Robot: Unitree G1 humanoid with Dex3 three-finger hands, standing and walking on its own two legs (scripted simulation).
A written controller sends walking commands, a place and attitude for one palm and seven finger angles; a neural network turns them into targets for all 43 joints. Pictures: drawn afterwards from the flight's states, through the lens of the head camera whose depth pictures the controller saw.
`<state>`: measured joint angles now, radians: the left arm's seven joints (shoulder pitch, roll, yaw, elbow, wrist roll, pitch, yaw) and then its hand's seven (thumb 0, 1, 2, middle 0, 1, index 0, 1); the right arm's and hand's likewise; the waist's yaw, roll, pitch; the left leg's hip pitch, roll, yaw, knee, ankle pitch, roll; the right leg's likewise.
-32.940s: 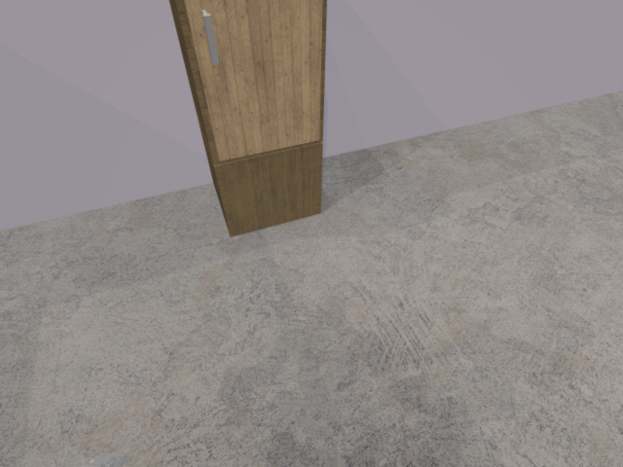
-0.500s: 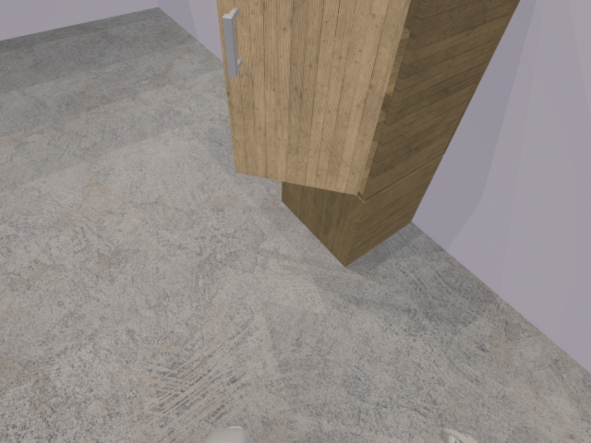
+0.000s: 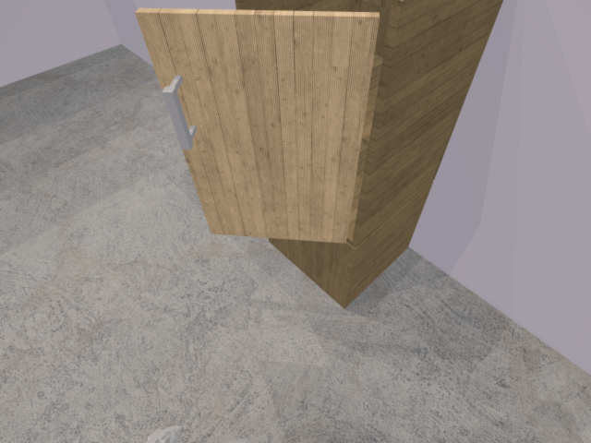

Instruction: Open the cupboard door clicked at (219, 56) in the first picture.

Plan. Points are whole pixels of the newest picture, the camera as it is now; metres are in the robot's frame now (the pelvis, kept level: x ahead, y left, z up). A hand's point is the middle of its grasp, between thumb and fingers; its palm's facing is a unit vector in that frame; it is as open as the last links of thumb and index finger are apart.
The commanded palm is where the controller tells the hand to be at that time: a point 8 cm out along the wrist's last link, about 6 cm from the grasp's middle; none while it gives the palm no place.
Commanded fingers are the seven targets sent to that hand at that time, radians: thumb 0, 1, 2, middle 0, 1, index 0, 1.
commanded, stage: come to a stop and stand still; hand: left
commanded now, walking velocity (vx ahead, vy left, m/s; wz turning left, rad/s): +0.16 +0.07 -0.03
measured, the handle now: (182, 113) +0.66 +0.24 +0.08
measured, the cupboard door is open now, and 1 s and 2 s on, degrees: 41 41 41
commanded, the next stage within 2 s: look again from close up in 0.96 s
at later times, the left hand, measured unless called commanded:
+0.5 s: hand out of the picture +0.12 +0.24 -0.18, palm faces -0.01 -0.97 -0.23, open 7.4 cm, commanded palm none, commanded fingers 0.00 0.90 0.90 -0.20 -0.30 -0.20 -0.30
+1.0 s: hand out of the picture +0.11 +0.19 -0.18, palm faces -0.06 -0.98 -0.21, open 7.3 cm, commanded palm none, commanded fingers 0.00 0.90 0.90 -0.20 -0.30 -0.20 -0.30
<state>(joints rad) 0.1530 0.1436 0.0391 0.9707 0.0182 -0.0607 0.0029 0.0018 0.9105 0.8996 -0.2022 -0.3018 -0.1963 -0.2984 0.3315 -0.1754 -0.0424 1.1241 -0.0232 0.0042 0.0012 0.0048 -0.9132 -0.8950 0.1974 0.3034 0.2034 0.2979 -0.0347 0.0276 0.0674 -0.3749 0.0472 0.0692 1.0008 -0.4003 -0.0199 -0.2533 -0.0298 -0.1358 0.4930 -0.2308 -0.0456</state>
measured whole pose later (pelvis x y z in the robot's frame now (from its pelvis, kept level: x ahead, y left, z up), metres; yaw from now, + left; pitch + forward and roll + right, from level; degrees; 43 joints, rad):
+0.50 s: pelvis +0.07 +0.04 +0.00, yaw -4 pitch +1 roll -2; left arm 0.21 0.21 0.07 0.99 0.02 0.07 0.01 0.01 0.91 0.90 -0.20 -0.30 -0.19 -0.30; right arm 0.10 -0.17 -0.04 0.99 -0.03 0.02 -0.05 0.00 -0.91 -0.89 0.20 0.30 0.21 0.30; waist 0.01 0.01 0.08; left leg -0.37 0.09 0.09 0.53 -0.17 0.00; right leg -0.38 0.00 -0.03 0.92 -0.52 0.03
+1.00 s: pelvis +0.06 +0.01 +0.00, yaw -3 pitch +1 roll -1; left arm 0.23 0.17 0.00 1.06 0.02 -0.02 0.04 0.01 0.93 0.90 -0.20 -0.30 -0.20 -0.30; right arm 0.25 -0.16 -0.01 1.07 -0.02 0.01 -0.02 0.01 -0.92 -0.90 0.20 0.30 0.20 0.30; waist -0.01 0.01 0.04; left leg -0.25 0.03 0.04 0.53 -0.30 0.00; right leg -0.20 0.00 -0.04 0.48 -0.28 0.00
